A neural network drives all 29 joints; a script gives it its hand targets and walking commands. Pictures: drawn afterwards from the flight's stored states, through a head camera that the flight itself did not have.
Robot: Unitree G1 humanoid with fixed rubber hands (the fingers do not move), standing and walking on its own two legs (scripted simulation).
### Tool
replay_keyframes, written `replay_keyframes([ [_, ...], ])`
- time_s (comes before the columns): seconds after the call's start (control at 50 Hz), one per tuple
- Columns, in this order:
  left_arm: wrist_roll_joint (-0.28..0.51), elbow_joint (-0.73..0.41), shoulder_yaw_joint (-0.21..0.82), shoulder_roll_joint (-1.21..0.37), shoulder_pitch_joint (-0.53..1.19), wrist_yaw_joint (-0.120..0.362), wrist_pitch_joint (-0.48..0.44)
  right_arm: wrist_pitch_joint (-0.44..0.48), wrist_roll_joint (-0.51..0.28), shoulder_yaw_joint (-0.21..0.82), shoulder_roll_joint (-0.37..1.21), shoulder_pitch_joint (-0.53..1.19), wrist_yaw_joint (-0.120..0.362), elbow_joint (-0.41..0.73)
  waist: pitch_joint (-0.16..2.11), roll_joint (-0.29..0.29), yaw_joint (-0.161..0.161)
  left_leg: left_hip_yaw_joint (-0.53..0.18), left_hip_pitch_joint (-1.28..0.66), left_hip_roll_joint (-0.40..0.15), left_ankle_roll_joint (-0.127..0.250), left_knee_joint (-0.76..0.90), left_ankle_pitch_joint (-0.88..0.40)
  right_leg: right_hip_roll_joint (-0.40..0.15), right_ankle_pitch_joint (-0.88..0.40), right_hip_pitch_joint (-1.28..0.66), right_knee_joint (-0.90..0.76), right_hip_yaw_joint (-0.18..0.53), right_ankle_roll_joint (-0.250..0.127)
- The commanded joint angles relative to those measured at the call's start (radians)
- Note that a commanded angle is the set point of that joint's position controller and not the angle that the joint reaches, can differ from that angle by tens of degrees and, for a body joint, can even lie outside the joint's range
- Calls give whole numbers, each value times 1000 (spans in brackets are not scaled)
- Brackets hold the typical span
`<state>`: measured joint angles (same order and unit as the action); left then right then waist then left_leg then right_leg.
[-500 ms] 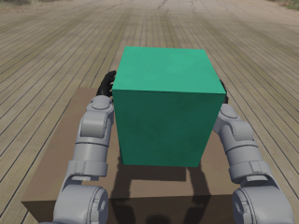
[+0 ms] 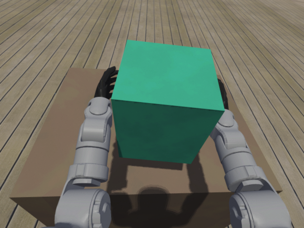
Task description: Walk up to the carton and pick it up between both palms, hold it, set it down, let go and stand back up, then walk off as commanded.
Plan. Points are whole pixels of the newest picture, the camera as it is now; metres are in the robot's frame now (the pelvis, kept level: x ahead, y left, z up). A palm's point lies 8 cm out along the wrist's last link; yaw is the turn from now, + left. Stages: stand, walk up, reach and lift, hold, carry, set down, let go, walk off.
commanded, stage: set down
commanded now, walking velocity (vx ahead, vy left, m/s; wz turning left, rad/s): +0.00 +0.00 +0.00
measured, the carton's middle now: (161, 106) +0.41 +0.00 +0.13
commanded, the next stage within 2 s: none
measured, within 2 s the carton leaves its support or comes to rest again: neither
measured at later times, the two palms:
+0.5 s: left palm (103, 103) +0.40 +0.15 +0.14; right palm (218, 116) +0.37 -0.15 +0.14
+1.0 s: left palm (114, 105) +0.42 +0.13 +0.11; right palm (221, 126) +0.38 -0.17 +0.10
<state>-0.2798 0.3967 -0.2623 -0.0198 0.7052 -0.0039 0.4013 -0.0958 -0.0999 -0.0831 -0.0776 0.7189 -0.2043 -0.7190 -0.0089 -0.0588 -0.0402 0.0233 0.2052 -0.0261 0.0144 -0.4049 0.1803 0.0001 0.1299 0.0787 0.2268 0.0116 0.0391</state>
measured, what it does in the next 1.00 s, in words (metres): stands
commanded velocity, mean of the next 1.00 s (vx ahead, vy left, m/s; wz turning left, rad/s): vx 0.00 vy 0.00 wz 0.00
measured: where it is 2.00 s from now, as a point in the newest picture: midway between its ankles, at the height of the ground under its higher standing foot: outside the picture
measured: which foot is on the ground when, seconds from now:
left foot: down 0.00-1.00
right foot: down 0.00-1.00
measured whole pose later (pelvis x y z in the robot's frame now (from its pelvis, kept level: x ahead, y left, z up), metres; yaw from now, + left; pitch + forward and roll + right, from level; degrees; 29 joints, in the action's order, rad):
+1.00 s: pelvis +0.01 +0.00 +0.00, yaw +0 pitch -1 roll -2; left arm -0.22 0.81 -0.23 0.04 0.75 0.02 0.12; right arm 0.00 0.09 -0.22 0.02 0.60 -0.24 -0.77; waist -0.01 -0.03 -0.06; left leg 0.02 0.18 -0.02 0.02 -0.39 0.19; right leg 0.00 0.12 0.04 0.18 0.01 0.04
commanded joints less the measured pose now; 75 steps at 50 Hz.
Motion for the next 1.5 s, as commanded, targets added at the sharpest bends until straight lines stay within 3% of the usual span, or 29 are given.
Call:
replay_keyframes([
  [0.0,147,-132,567,-672,532,147,-111,150,-78,424,681,659,72,466,721,90,-100,-16,-477,78,-87,-41,-630,70,-533,-228,26,-85,6],
  [0.02,151,-130,569,-665,515,151,-105,141,-83,435,685,647,65,473,697,79,-105,-15,-452,84,-85,-36,-618,67,-574,-255,32,-80,10],
  [0.14,138,-72,518,-645,456,176,-78,120,-70,431,658,676,57,548,617,18,-102,-8,-415,89,-61,-2,-528,68,-547,-259,21,-81,20],
  [0.2,131,-24,497,-640,461,188,-76,109,-42,395,652,661,59,507,564,15,-119,-2,-392,87,-59,15,-466,64,-490,-232,11,-81,21],
  [0.28,111,40,459,-632,489,203,-92,121,-11,340,653,678,67,466,536,39,-118,11,-369,87,-61,36,-396,55,-416,-196,3,-83,20],
  [0.36,104,139,415,-628,553,211,-120,127,58,228,640,684,82,348,483,74,-141,18,-334,77,-60,75,-264,48,-240,-120,-25,-93,12],
  [0.4,90,180,388,-617,588,214,-136,131,86,174,638,674,92,279,446,104,-134,26,-322,68,-65,94,-208,42,-154,-90,-39,-95,2],
  [0.42,95,201,389,-618,607,217,-147,137,102,151,643,678,95,253,437,100,-151,25,-317,65,-62,103,-179,38,-120,-70,-44,-99,4],
  [0.5,101,215,401,-636,692,206,-197,169,140,102,658,682,107,183,471,161,-153,28,-318,51,-85,99,-186,32,-98,-33,-45,-104,-13],
  [0.54,118,190,434,-664,712,195,-223,195,147,107,666,705,110,197,518,187,-156,28,-333,48,-98,83,-231,34,-126,-27,-39,-109,-21],
  [0.56,120,207,443,-667,719,192,-234,205,156,91,661,701,108,172,515,193,-173,25,-333,46,-106,75,-243,36,-135,-15,-37,-109,-22],
  [0.58,129,192,458,-671,737,184,-250,225,150,111,673,731,107,211,567,197,-158,23,-340,44,-109,62,-280,36,-158,-26,-31,-107,-23],
  [0.6,140,205,476,-684,744,179,-265,236,153,113,677,739,106,210,585,205,-169,20,-348,44,-115,52,-300,39,-173,-18,-29,-109,-26],
  [0.68,147,266,477,-671,748,174,-314,251,192,113,716,689,91,150,594,139,-185,20,-311,46,-102,46,-298,40,-221,-41,-27,-101,-17],
  [0.78,96,405,356,-595,705,213,-305,214,235,78,729,642,78,109,454,31,-159,47,-207,57,-46,116,-111,21,-148,-101,-35,-81,10],
  [0.86,89,407,332,-614,686,217,-318,232,220,129,758,689,83,187,536,26,-120,51,-213,58,-48,98,-201,20,-264,-144,-6,-74,18],
  [0.88,93,410,329,-608,689,216,-327,234,216,138,759,685,82,183,553,16,-127,47,-210,59,-46,93,-215,24,-297,-156,1,-71,19],
  [0.9,79,419,316,-600,660,219,-329,238,212,153,771,667,79,195,559,12,-108,51,-203,61,-47,86,-242,24,-351,-175,9,-64,21],
  [0.96,81,409,319,-609,662,222,-343,242,214,177,797,650,74,194,572,26,-114,51,-177,68,-43,80,-246,15,-416,-213,30,-55,25],
  [1.02,84,393,347,-624,665,218,-354,255,213,170,798,627,70,173,597,72,-137,46,-214,65,-63,56,-325,24,-468,-195,32,-64,18],
  [1.08,86,406,356,-631,661,221,-352,257,223,140,787,593,60,128,577,95,-155,36,-238,55,-76,40,-364,27,-450,-134,18,-74,9],
  [1.26,55,461,320,-592,668,241,-340,274,263,21,750,561,38,37,498,156,-189,43,-231,54,-95,28,-319,34,-320,-41,-6,-95,-9],
  [1.4,49,491,296,-567,700,240,-383,334,316,-11,777,579,24,37,556,117,-187,40,-184,49,-92,15,-306,36,-328,-25,8,-100,-1],
  [1.48,29,537,262,-548,710,238,-407,362,350,-21,784,587,24,11,564,109,-166,46,-153,47,-83,17,-275,31,-312,-17,14,-102,5],
])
